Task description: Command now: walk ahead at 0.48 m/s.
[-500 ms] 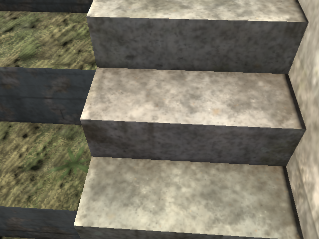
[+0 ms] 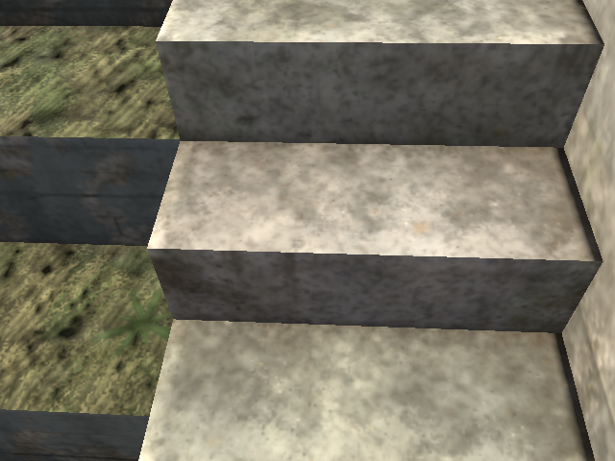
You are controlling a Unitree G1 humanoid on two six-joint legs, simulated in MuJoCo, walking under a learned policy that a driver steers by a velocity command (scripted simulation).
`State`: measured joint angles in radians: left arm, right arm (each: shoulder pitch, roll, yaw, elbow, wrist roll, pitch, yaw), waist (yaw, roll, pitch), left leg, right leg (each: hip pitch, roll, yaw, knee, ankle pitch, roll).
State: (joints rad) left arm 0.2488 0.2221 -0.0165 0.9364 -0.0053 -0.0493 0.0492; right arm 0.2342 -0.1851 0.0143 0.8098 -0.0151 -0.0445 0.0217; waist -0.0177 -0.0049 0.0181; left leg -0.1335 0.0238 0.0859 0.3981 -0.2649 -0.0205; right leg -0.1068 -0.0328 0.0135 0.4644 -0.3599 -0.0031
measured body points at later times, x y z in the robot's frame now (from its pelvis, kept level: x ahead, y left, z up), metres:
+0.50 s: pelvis +0.00 -0.01 +0.00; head +0.00 -0.01 +0.45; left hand +0.09 +0.23 -0.13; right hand +0.10 -0.23 -0.13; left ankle -0.04 +0.14 -0.74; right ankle -0.07 -0.12 -0.74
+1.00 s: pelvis -0.01 +0.00 +0.00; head +0.00 -0.01 +0.45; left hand +0.06 +0.24 -0.13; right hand +0.09 -0.22 -0.13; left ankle -0.04 +0.14 -0.74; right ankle -0.07 -0.12 -0.74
